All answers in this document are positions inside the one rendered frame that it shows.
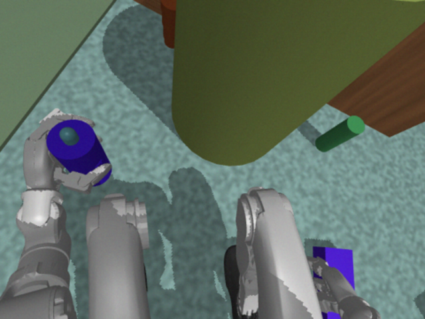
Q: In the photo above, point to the right robot arm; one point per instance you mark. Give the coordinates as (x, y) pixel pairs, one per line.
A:
(354, 307)

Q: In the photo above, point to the left robot hand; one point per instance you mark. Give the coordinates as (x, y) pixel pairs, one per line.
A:
(42, 170)

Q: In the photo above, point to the right robot hand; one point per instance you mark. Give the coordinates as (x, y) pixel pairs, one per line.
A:
(333, 287)

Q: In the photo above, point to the right robot foot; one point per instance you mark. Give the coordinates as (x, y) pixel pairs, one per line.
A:
(232, 275)

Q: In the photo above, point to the left robot arm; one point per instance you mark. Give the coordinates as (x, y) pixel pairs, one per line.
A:
(39, 288)

